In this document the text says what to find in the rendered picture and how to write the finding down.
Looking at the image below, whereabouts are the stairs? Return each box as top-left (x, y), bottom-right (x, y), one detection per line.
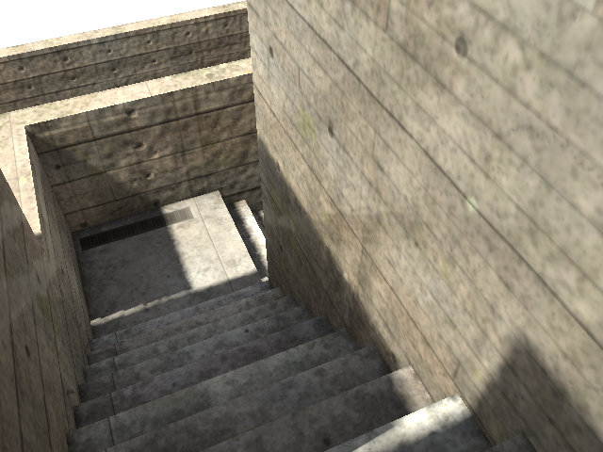
top-left (66, 281), bottom-right (537, 452)
top-left (226, 200), bottom-right (269, 282)

